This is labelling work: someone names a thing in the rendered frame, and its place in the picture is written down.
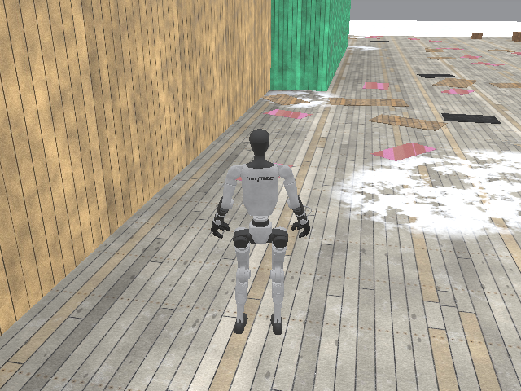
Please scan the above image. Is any robot left thigh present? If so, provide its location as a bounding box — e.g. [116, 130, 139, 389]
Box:
[233, 227, 251, 283]

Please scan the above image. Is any left robot hand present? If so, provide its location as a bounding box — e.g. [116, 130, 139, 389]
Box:
[211, 221, 230, 238]

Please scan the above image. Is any robot right forearm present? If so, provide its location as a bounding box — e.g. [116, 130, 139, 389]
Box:
[292, 196, 308, 225]

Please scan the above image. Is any right robot hand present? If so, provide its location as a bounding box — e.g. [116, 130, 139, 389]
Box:
[291, 220, 310, 238]

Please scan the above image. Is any robot left forearm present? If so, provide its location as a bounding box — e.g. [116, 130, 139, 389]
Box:
[213, 196, 229, 226]

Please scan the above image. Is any left robot upper arm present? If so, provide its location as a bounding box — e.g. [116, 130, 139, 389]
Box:
[221, 165, 243, 209]

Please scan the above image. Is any right robot foot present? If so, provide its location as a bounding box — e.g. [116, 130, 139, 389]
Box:
[270, 314, 282, 335]

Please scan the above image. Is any right robot upper arm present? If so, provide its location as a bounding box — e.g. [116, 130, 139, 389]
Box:
[277, 164, 300, 209]

